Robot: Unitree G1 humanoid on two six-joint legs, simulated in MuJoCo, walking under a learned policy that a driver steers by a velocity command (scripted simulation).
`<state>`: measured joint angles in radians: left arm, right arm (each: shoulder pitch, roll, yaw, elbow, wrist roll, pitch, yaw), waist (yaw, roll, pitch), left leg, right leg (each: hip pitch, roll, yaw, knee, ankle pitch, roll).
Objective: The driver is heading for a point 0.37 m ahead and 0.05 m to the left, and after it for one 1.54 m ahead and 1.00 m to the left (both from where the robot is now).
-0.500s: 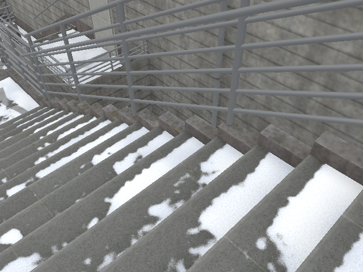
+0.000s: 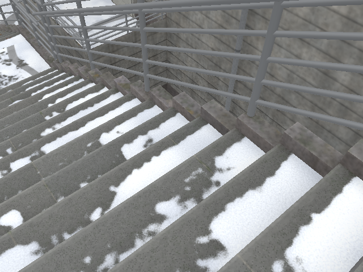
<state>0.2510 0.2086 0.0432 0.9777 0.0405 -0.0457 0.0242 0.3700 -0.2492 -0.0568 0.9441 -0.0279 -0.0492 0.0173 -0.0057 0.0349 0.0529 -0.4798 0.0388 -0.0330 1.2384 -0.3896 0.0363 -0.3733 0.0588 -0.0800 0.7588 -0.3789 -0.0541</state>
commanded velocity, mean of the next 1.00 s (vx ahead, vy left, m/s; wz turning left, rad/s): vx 0.22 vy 0.00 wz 0.33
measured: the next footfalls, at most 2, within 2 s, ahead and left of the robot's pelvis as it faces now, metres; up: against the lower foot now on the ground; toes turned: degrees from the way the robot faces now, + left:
left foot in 0.20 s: +0.22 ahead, +0.08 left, -0.16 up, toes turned +2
right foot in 0.60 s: +0.37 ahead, -0.10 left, -0.16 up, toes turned +9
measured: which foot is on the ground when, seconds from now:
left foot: up 0.00-0.18, down 0.20-0.64, up 0.66-0.92, down 0.94-1.00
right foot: down 0.00-0.18, up 0.20-0.58, down 0.60-0.96, up 0.98-1.00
